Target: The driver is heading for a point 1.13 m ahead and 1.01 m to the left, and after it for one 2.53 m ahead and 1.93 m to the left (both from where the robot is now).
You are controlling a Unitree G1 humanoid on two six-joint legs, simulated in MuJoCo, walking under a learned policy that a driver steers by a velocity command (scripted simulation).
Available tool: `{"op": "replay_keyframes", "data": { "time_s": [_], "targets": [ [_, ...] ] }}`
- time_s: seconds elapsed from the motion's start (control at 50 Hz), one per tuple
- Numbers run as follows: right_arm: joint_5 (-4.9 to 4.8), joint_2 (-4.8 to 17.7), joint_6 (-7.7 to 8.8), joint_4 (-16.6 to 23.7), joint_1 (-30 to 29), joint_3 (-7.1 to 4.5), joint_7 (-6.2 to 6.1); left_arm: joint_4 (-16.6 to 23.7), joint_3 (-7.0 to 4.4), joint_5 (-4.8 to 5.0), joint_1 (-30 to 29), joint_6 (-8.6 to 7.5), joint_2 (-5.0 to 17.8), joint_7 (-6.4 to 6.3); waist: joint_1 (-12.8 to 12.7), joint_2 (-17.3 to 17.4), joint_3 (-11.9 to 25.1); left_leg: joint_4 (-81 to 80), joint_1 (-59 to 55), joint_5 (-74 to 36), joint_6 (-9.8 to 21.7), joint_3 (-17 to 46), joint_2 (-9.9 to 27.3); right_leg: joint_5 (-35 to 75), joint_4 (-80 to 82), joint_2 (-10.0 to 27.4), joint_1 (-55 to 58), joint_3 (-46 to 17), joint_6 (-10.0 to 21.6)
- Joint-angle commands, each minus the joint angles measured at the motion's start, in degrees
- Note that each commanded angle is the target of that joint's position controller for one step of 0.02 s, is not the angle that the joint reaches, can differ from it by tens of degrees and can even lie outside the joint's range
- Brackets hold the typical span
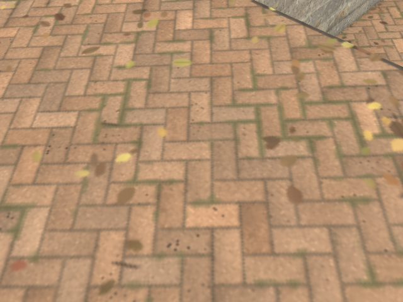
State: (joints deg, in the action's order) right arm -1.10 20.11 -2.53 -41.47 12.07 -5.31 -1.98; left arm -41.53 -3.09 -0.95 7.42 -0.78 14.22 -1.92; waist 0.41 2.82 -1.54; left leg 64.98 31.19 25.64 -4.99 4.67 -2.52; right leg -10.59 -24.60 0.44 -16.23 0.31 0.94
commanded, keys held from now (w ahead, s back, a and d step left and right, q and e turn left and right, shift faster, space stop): q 0.52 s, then w+q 0.48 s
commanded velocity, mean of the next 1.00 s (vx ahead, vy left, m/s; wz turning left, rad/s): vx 0.15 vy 0.00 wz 0.59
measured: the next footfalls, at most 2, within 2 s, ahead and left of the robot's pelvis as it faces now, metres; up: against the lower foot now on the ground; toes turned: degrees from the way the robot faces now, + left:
left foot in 0.26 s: +0.03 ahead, +0.15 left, +0.00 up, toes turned +11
right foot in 0.74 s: +0.11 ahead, -0.05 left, +0.00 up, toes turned +30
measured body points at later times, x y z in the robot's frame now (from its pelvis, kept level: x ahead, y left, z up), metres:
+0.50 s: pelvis -0.01 +0.06 +0.00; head +0.03 +0.10 +0.45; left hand +0.05 +0.38 -0.12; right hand +0.22 -0.17 -0.07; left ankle -0.01 +0.15 -0.74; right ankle +0.04 -0.10 -0.66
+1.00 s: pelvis +0.08 +0.08 +0.00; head +0.11 +0.07 +0.45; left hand -0.05 +0.34 -0.11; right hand +0.38 -0.05 -0.09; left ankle +0.07 +0.27 -0.66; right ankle +0.07 -0.07 -0.74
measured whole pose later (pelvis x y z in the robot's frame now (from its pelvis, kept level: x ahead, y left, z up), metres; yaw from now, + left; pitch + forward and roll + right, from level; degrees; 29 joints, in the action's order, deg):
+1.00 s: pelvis +0.08 +0.08 +0.00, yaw +35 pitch +2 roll -1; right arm -1.3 18.8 0.5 -34.8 13.6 -4.5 0.9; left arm -45.0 -3.6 -0.7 20.8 -4.5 15.3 -0.9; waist -3.4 3.2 0.6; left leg 60.9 41.2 8.9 -2.3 4.8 2.7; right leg -17.1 -16.7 0.8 -1.2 4.6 0.1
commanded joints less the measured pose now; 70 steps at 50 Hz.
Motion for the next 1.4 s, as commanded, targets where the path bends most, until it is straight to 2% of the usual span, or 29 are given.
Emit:
{"op": "replay_keyframes", "data": {
  "time_s": [0.02, 0.18, 0.24, 0.26, 0.28, 0.3, 0.32, 0.36, 0.52, 0.6, 0.7, 0.72, 0.74, 0.76, 0.78, 0.8, 0.82, 0.86, 0.96, 1.1, 1.16, 1.2, 1.22, 1.24, 1.26, 1.28, 1.3, 1.34, 1.4],
  "targets": [
    [-0.34, 2.0, 0.03, 5.4, -0.1, -0.31, 0.34, 3.0, -2.28, -0.09, 0.2, 0.19, 8.9, -0.97, -1.0, -11.8, 5.1, -1.8, 5.5, -3.2, -1.9, -1.9, 2.9, 24.5, 6.4, 14.0, 10.9, -8.0, 12.4],
    [0.06, 2.5, -0.38, 9.1, -2.1, -0.17, 2.61, 2.4, -3.9, 1.47, 0.3, 0.72, 13.1, -0.09, -1.7, -13.4, 6.5, -23.1, -8.1, -5.3, 2.1, -7.0, 4.4, 20.0, 4.7, 17.6, 9.8, -3.2, 11.3],
    [0.32, 3.2, -0.51, 7.7, 3.0, -1.18, 2.89, 1.1, -3.68, 2.81, 1.3, 0.54, 11.8, 0.2, 1.1, -10.6, 6.7, -39.7, -20.0, -17.2, 6.8, -8.2, 1.7, 12.5, -3.8, 15.1, 5.2, 1.1, 5.2],
    [0.25, 7.3, -0.38, 7.7, 4.9, -2.49, 2.17, 0.5, -3.01, 1.32, 4.1, 0.45, 9.0, 0.59, 0.5, -0.3, 7.2, -43.0, -29.1, -32.2, 9.7, 1.4, 7.8, 0.7, -15.1, 10.6, -4.2, 6.5, -0.1],
    [0.89, 13.5, -0.17, 10.0, 4.4, -3.36, 1.33, 3.4, -1.6, -1.89, 3.3, 0.48, 5.6, 0.92, -1.2, 17.2, 6.9, -41.3, -34.6, -54.5, 19.1, 21.5, 22.9, -28.5, -32.4, 2.7, -21.0, 7.7, -5.4],
    [3.05, 12.0, 1.22, 10.3, 6.3, -2.91, 2.19, 5.0, -2.55, -0.55, -2.5, 0.24, 8.7, 0.34, 4.2, 11.9, 10.9, -44.5, -29.8, -48.1, 26.3, 25.2, 25.7, -29.5, -41.7, 0.5, -23.1, -1.6, -5.2],
    [3.17, 10.6, 2.3, 10.0, 3.8, -2.35, 2.53, 4.9, -3.21, 1.12, -3.5, 0.55, 10.5, -0.04, 2.7, 7.3, 7.7, -45.5, -27.2, -41.3, 23.8, 20.1, 22.0, -24.6, -44.7, 1.5, -23.5, -3.5, -4.2],
    [0.87, 6.8, 2.57, 10.4, -2.1, -1.28, 1.87, 2.9, -3.75, 0.74, -1.2, 1.33, 10.8, -0.95, -0.2, 4.0, 5.4, -45.3, -24.2, -33.5, 18.0, 14.4, 16.4, -15.8, -42.4, 2.6, -23.0, -4.6, -3.9],
    [0.82, 7.3, 1.79, 10.7, -1.3, -1.14, 0.09, 3.5, -2.91, 0.77, -1.9, 0.61, 8.1, -0.31, 0.2, 5.2, 6.6, -44.9, -24.3, -26.9, 17.8, 16.7, 12.9, -8.0, -28.0, -0.7, -17.9, -5.5, -5.9],
    [0.38, 7.8, 1.74, 10.5, -0.2, -1.31, 0.36, 4.4, -2.91, 1.58, -3.3, -0.71, 8.7, 1.08, 1.5, 7.4, 4.7, -49.3, -19.7, 2.3, 18.6, 23.2, 11.6, -9.7, -18.0, -1.9, -13.2, -5.1, -4.6],
    [-0.06, 7.1, 1.82, 10.6, -1.2, -0.89, 0.78, 3.7, -3.26, 2.64, 0.4, -3.71, 8.4, 2.37, -1.3, 6.5, 3.5, -47.7, -14.3, 7.9, 17.0, 26.9, 8.6, -7.3, -2.7, -2.8, 0.7, -4.1, -1.2],
    [-0.18, 6.1, 1.7, 10.9, -2.1, -0.56, 0.64, 2.6, -3.54, 2.64, 3.3, -4.09, 8.4, 2.36, -3.2, 5.1, 3.3, -45.4, -10.6, 8.9, 15.4, 25.6, 6.5, -3.0, 3.3, -1.9, 7.3, -3.5, -0.1],
    [-0.15, 3.5, 1.92, 11.4, -2.5, 0.19, 0.54, 1.6, -4.23, 2.08, 8.0, -4.25, 10.5, 2.01, -5.0, 1.6, 5.3, -37.8, -2.3, 11.3, 12.3, 21.8, 3.5, -3.7, 4.3, 4.3, 18.0, -8.0, 2.1],
    [-0.18, -1.2, 2.2, 11.9, -1.0, 1.47, 0.7, 1.0, -4.57, 0.78, 13.3, -4.1, 13.7, 1.55, -5.2, -9.0, 8.2, -19.6, 6.9, 11.3, 8.1, 9.7, -3.6, -16.8, 8.0, 15.9, 25.7, -22.1, 6.5],
    [-0.72, 2.7, 3.15, 15.1, -3.9, 0.53, 0.89, 0.2, -5.45, -0.69, 13.2, -4.44, 17.1, 2.33, -4.3, -15.8, 1.4, -11.4, 17.6, 8.0, 7.6, 6.6, -2.1, -28.7, 13.6, 23.5, 19.3, -37.8, 12.4],
    [-0.42, 6.0, 3.44, 14.2, -3.8, -0.41, 1.06, 1.5, -4.56, 0.14, 9.1, -4.69, 13.6, 2.04, -3.0, -13.3, -2.9, -5.8, 20.1, 3.0, 6.6, 6.3, 1.8, -31.3, 14.4, 22.3, 16.9, -34.5, 12.4],
    [-0.18, 6.5, 3.38, 12.7, -2.3, -0.85, 1.35, 2.0, -3.71, 1.02, 6.9, -4.54, 10.8, 1.46, -2.3, -12.5, -4.0, -3.5, 20.7, -1.1, 5.7, 5.4, 2.4, -27.8, 14.5, 19.0, 16.6, -28.8, 10.1],
    [0.14, 4.7, 3.56, 11.7, -1.6, -0.67, 1.96, 2.2, -2.91, 1.18, 6.8, -4.23, 9.4, 0.76, -2.5, -10.8, -3.8, -0.1, 20.6, -7.5, 4.2, 3.9, 4.0, -16.9, 15.0, 15.8, 16.4, -19.9, 7.8],
    [-0.26, 1.0, 4.27, 12.7, -4.9, 0.55, 2.9, 0.5, -2.57, 0.13, 10.6, -4.68, 9.8, 0.77, -4.4, -8.9, -3.4, -2.1, 19.1, -17.6, 2.2, 0.5, 6.0, 0.3, 16.2, 13.6, 14.7, -6.0, 8.2],
    [-0.6, -1.3, 4.89, 14.9, -12.7, 1.91, 5.49, -2.1, -3.3, 2.0, 12.9, -3.69, 13.6, 1.23, -6.3, -8.2, -6.3, -23.6, 9.6, -21.0, 5.0, -6.6, 6.6, 9.4, 16.0, 15.1, 16.0, 3.9, 6.8],
    [-0.24, 1.7, 4.61, 14.7, -9.2, 0.41, 5.78, -2.7, -4.0, 2.71, 12.7, -2.98, 16.0, 1.23, -2.2, -10.1, -1.8, -27.7, -1.3, -14.5, 9.2, -10.6, 1.8, 38.9, 6.1, 15.9, 19.5, 7.9, 5.2],
    [-0.56, 7.3, 3.78, 10.3, 8.1, -2.94, 4.67, -2.4, -3.48, 2.85, 13.0, -2.71, 15.1, 0.8, 7.4, -8.1, 8.6, -32.2, -27.2, -18.1, 13.4, -11.0, -2.6, 48.1, -17.2, 13.2, 11.5, 11.4, 2.3],
    [-0.96, 12.2, 3.18, 9.0, 14.7, -4.31, 3.42, 0.0, -1.75, 0.94, 15.1, -3.3, 10.0, 0.89, 8.1, 2.3, 14.4, -33.2, -47.3, -13.3, 18.3, 7.5, 8.3, 15.6, -37.0, 9.2, -8.4, 10.8, -0.4],
    [-0.99, 15.7, 4.11, 10.7, 12.5, -4.1, 3.53, 3.2, 0.23, 0.46, 16.3, -5.14, 5.9, 1.35, 3.4, 13.6, 24.9, -44.2, -56.6, -0.6, 28.4, 42.5, 21.8, -22.1, -54.1, -1.7, -23.2, 0.5, -2.3],
    [-0.25, 9.8, 5.06, 10.8, 12.7, -2.4, 4.11, 4.1, -1.39, 2.35, 9.5, -6.51, 12.3, 1.89, 7.4, 5.2, 23.1, -48.2, -54.5, 0.7, 25.3, 40.4, 21.0, -18.6, -56.8, 1.2, -28.4, -7.2, -1.4],
    [0.16, 7.8, 5.67, 9.6, 11.2, -1.62, 4.16, 5.3, -1.23, 3.54, 6.1, -7.22, 12.3, 2.13, 6.3, 4.3, 14.4, -48.3, -46.6, -3.5, 23.2, 32.0, 19.2, -14.3, -54.5, 3.0, -30.1, -5.8, -0.3],
    [0.08, 6.9, 6.02, 9.7, 7.3, -1.25, 4.13, 5.2, -0.92, 2.48, 5.7, -7.53, 11.2, 1.68, 3.3, -1.3, 9.0, -48.4, -37.2, -9.9, 21.7, 25.6, 16.5, -10.2, -49.4, 5.4, -27.9, -5.4, -0.1],
    [1.22, 4.1, 6.26, 10.5, 1.5, -0.11, 3.76, 3.5, -1.3, 1.22, 8.4, -6.41, 11.4, 1.72, -0.9, 0.6, 5.6, -50.4, -25.9, -19.9, 20.7, 17.7, 13.4, -5.7, -43.8, 8.3, -21.0, -5.4, -0.6],
    [0.99, 3.7, 7.21, 8.4, 1.1, 0.22, 3.26, 2.1, -0.92, 0.45, 9.7, -4.67, 9.6, 1.9, -2.1, 0.4, 3.8, -53.3, -19.3, -27.9, 21.5, 12.2, 12.2, -2.2, -38.8, 8.1, -18.6, -3.4, -2.9]
  ]
}}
